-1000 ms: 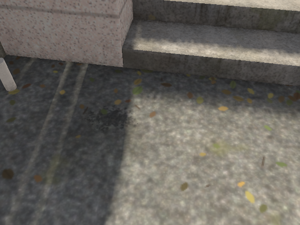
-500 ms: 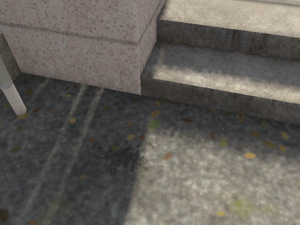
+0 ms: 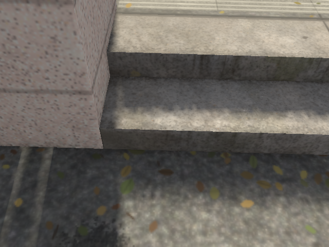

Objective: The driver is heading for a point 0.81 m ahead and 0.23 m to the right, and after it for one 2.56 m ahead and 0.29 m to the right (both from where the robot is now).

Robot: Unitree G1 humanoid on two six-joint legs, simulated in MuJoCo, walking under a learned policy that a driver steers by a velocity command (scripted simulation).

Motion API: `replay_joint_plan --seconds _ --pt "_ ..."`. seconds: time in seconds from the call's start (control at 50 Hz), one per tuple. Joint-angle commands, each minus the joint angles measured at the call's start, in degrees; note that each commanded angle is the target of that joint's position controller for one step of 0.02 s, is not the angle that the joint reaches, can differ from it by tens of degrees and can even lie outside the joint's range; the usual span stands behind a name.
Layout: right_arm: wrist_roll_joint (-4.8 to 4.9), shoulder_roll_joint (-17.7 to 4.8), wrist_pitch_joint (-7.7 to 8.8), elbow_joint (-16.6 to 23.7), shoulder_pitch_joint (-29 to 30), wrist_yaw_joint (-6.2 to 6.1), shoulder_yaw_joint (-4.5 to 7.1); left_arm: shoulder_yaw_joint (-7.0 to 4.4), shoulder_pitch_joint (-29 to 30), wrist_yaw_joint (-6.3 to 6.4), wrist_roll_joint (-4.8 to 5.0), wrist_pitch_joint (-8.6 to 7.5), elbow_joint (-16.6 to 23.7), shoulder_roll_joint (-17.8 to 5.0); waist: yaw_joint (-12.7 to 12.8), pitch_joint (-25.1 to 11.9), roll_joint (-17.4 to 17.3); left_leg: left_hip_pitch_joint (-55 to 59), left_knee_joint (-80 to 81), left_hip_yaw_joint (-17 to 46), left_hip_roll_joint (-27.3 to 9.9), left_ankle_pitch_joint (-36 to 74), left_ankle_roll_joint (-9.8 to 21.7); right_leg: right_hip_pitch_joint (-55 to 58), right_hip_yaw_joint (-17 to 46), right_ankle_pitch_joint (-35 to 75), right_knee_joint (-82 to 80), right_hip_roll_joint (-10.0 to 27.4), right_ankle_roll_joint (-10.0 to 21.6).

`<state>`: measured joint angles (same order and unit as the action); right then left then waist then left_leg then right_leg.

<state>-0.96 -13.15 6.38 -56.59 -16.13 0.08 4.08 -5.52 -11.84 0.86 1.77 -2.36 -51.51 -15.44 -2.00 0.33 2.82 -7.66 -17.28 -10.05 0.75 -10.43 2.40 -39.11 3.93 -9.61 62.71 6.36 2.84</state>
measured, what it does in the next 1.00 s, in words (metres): walks ahead, turning right: right foot, then left foot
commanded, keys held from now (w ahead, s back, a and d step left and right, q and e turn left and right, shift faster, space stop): w+e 0.74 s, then w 0.26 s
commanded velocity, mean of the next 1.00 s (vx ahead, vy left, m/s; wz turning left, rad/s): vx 0.50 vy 0.00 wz -0.51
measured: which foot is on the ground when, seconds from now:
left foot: down 0.00-0.28, up 0.30-0.78, down 0.80-1.00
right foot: up 0.00-0.28, down 0.30-0.82, up 0.84-1.00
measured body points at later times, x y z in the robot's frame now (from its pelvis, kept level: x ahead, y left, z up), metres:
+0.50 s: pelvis +0.26 -0.09 -0.01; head +0.30 -0.11 +0.44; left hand +0.40 +0.16 -0.13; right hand +0.33 -0.38 -0.13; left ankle +0.32 +0.07 -0.67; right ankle +0.27 -0.15 -0.75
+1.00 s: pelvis +0.54 -0.13 +0.00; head +0.57 -0.13 +0.45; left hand +0.76 +0.05 -0.13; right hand +0.46 -0.40 -0.11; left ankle +0.59 -0.05 -0.75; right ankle +0.45 -0.23 -0.67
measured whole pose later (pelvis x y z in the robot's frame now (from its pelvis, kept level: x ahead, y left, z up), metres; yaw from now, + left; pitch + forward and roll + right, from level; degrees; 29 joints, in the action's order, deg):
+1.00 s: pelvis +0.54 -0.13 +0.00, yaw -31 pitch +1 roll +0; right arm -1.5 -14.9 5.3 -48.9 -16.7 0.7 2.4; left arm -3.1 -13.6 -1.9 -2.5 -2.4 -47.7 -17.4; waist -1.0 1.9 2.9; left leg -10.2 -19.6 -3.1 1.3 -10.1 2.6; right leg -26.0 4.6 -17.4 58.7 -2.1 3.4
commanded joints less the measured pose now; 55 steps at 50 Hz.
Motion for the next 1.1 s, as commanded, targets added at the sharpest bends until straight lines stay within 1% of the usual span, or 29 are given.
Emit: replay_joint_plan --seconds 0.02,0.1,0.2,0.24,0.26,0.28,0.3,0.32,0.34,0.36,0.38,0.4,0.42,0.46,0.5,0.58,0.68,0.74,0.78,0.8,0.82,0.84,0.86,0.88,0.9,0.94,0.98,1.02,1.1 --pt "-0.16 -7.6 0.75 3.3 3.2 -0.97 1.35 -0.25 -0.9 -0.59 -0.42 0.09 3.0 -0.7 2.3 2.0 -6.1 -0.3 10.4 6.7 -16.1 12.4 7.3 -2.9 2.4 8.3 -6.3 1.6 -0.5" --pt "0.50 -9.3 0.02 3.0 0.5 -1.73 1.72 0.61 7.4 -2.24 -0.76 -0.19 6.2 0.3 -0.5 4.4 -4.9 3.3 10.6 1.8 -16.6 12.6 6.5 -2.5 -2.4 13.2 -17.4 1.0 -0.3" --pt "1.75 -11.2 -1.78 2.3 -2.4 -1.73 2.53 0.93 13.3 -4.03 -0.43 0.00 10.6 -0.2 -1.5 5.9 -5.6 12.5 5.2 -1.6 -19.0 21.1 5.3 -2.8 -7.0 4.8 -24.0 -0.8 2.0" --pt "2.20 -13.0 -2.40 3.0 -0.8 -1.85 3.03 0.01 10.7 -4.35 -0.39 0.20 11.3 -2.2 1.2 2.6 -7.8 13.5 -2.3 -3.4 -18.9 40.5 4.1 5.0 -10.6 -1.0 -24.5 -4.5 4.0" --pt "2.39 -13.7 -2.86 3.4 0.1 -1.91 3.20 -0.98 5.7 -4.33 -0.19 0.26 10.5 -4.1 4.3 -0.5 -8.5 13.0 -10.2 -4.3 -18.3 49.3 3.4 11.9 -12.2 -3.0 -25.1 -7.2 5.4" --pt "2.77 -13.9 -3.23 3.8 1.5 -2.07 3.11 -2.71 -3.1 -3.93 -0.06 0.16 8.4 -7.1 9.3 -5.0 -7.4 9.4 -22.6 -5.6 -16.2 48.8 1.5 24.2 -12.5 0.1 -30.3 -9.9 7.4" --pt "1.63 -12.2 -2.80 5.0 0.9 -2.14 2.38 -4.96 -12.1 -2.57 -0.23 0.55 6.2 -12.8 12.4 -10.5 -0.9 -5.4 -41.0 -5.5 -13.7 31.3 -1.5 42.2 -0.6 -0.2 -32.2 -4.0 10.7" --pt "-0.10 -2.8 -0.90 8.3 -3.6 -1.20 -0.32 -5.30 -10.0 -2.21 0.07 -0.05 6.6 -18.2 4.6 -14.4 12.5 -31.1 -59.6 1.5 -1.4 -21.8 -4.5 58.8 32.6 -8.4 -38.5 9.6 20.6" --pt "2.54 -7.2 1.92 9.7 2.4 -0.34 0.23 -3.89 -12.8 -2.45 -0.96 -0.93 8.1 -14.2 8.5 -20.0 6.0 -37.4 -65.4 14.3 -0.4 -23.6 -3.2 61.6 44.3 -11.1 -46.7 13.3 21.9" --pt "4.22 -8.9 2.98 11.3 7.4 0.10 0.72 -2.87 -11.2 -2.68 -1.39 -1.69 7.5 -10.6 8.8 -13.0 3.5 -42.1 -63.9 14.7 -3.0 -17.4 -1.5 57.8 35.4 -5.2 -46.9 11.7 18.8" --pt "-1.00 -6.3 1.20 9.6 5.0 0.45 -0.35 -2.44 -8.0 -1.69 -4.94 -0.53 5.6 -10.2 4.8 -5.0 -4.7 -35.9 -56.4 12.0 -7.4 -8.9 -1.2 44.7 22.9 7.5 -45.2 9.2 14.6" --pt "-2.57 -6.1 -0.04 9.3 4.2 0.42 -0.16 -1.92 -4.9 -1.44 -4.47 -0.36 6.5 -8.2 2.7 -2.6 -4.6 -30.5 -52.5 11.6 -8.2 -8.0 -1.7 37.1 17.8 15.5 -45.2 5.8 12.7" --pt "-3.18 -6.2 -1.45 9.4 2.3 0.56 -0.26 -1.29 -3.1 -1.38 -3.49 -0.44 7.0 -6.8 0.9 -3.4 -2.6 -25.9 -50.5 11.7 -8.7 -7.7 -2.5 33.1 14.0 20.3 -45.7 3.7 12.0" --pt "-2.55 -6.6 -3.78 9.5 0.8 0.99 -0.34 -0.90 -3.4 -1.77 -2.61 -1.17 7.3 -7.0 -0.3 -4.5 -1.2 -21.9 -48.5 10.6 -8.1 -8.1 -3.9 28.5 11.2 24.4 -46.8 1.9 12.9" --pt "-2.00 -6.5 -4.48 10.9 3.8 1.18 -0.62 -1.26 -5.0 -1.86 -2.46 -1.45 6.8 -8.8 0.3 -2.9 -0.5 -23.0 -43.1 9.9 -7.9 -5.0 -4.8 26.9 11.0 18.8 -49.2 0.9 13.1" --pt "-1.68 -6.4 -4.33 14.3 13.2 1.39 -1.01 -1.25 -9.6 -1.89 -2.30 -1.08 5.5 -9.1 4.2 1.2 0.7 -28.5 -30.3 10.5 -7.0 3.7 -5.5 30.5 13.5 7.5 -51.9 0.5 12.2" --pt "-0.76 -6.8 -3.24 17.2 18.9 1.83 -1.32 -1.40 -12.6 -1.47 -2.77 -1.10 4.6 -9.9 6.6 1.9 1.6 -26.5 -19.1 10.9 -4.1 7.1 -5.0 35.5 15.4 11.8 -48.2 1.0 10.8" --pt "-0.54 -8.4 -2.43 17.1 14.7 1.48 -0.81 -1.62 -9.9 -1.00 -3.03 -1.27 5.5 -11.0 4.0 1.4 2.5 -16.9 -14.0 11.4 -2.5 3.5 -3.5 33.5 17.8 15.3 -44.4 1.5 8.0" --pt "-0.80 -9.6 -1.46 14.1 4.5 0.61 -0.04 -1.38 -8.0 -1.15 -2.93 -1.61 5.5 -11.0 -0.8 -2.0 0.4 -3.6 -8.9 9.4 -0.3 2.0 -1.7 31.4 16.1 22.4 -34.8 -1.3 5.8" --pt "-1.66 -12.5 -0.65 12.9 -2.5 -0.22 0.82 -0.46 -8.7 -1.49 -2.60 -2.16 5.5 -8.3 -3.8 -6.9 -4.7 6.3 -6.1 15.4 -6.4 -2.2 0.5 27.7 12.0 20.1 -21.8 -5.6 4.2" --pt "-2.96 -17.7 -0.70 13.1 -8.3 -0.89 1.74 0.85 -10.7 -1.49 -1.04 -2.52 7.4 -3.6 -4.4 -12.8 -15.3 18.0 0.0 35.6 -19.9 -14.9 4.6 15.7 5.1 1.0 -5.9 -12.2 2.1" --pt "-2.04 -19.2 -1.73 11.8 -6.0 -0.53 2.49 0.95 -14.6 -1.46 -1.93 -2.18 7.6 -4.5 0.1 -11.9 -22.6 17.9 5.8 53.6 -24.9 -17.6 8.6 5.8 3.3 -19.9 0.8 -14.2 2.1" --pt "-1.44 -13.1 -2.16 13.2 -1.7 0.09 1.30 0.92 -14.1 -1.21 -2.98 -1.32 5.1 -6.5 1.4 -5.4 -11.2 11.7 5.3 48.3 -23.6 -23.5 8.8 4.6 5.3 -16.2 4.1 -9.7 2.6" --pt "-0.80 -9.3 -2.17 13.4 0.9 0.45 0.38 1.06 -10.3 -1.79 -3.31 -1.15 5.0 -6.5 1.0 -1.0 -5.7 6.4 5.9 40.0 -20.2 -20.2 7.9 5.6 4.6 -12.4 2.4 -8.1 2.2" --pt "-0.84 -7.8 -2.04 13.1 2.1 0.40 -0.17 1.26 -8.1 -2.15 -3.39 -1.02 5.4 -5.8 1.5 1.1 -5.8 3.2 7.0 33.2 -17.4 -12.2 6.6 6.7 3.9 -10.3 -0.4 -6.8 1.8" --pt "-0.80 -7.9 -0.90 11.0 -0.1 0.28 -0.44 1.72 -6.6 -2.68 -4.64 -0.34 5.3 -4.9 1.7 1.2 -8.1 2.4 6.8 25.0 -14.4 5.2 5.9 8.3 3.0 -8.1 -2.2 -6.5 0.8" --pt "-0.16 -8.5 0.18 9.3 -2.4 0.75 -0.28 1.97 -5.9 -2.93 -4.50 -0.07 5.4 -4.7 2.1 -0.5 -8.6 4.4 6.1 21.1 -14.0 15.9 6.6 7.3 2.0 -6.5 -2.8 -6.6 0.2" --pt "0.15 -8.3 0.45 8.3 -3.3 0.78 -0.43 2.47 -2.1 -3.08 -4.46 -0.19 6.3 -4.1 2.0 0.6 -8.2 5.2 6.4 17.8 -13.9 24.8 7.4 4.6 0.2 -4.4 -5.1 -5.9 -0.8" --pt "0.50 -7.1 -0.08 5.9 -4.7 0.67 -1.27 4.64 5.8 -3.11 -4.16 -0.75 7.9 -0.7 1.0 0.7 -9.5 1.9 3.7 9.4 -9.7 44.9 5.7 12.2 -6.6 1.9 -21.3 -5.9 -2.4"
